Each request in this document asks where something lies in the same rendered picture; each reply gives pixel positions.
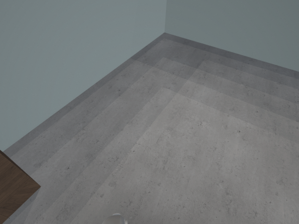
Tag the cabinet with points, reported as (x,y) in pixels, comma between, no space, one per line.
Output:
(16,187)

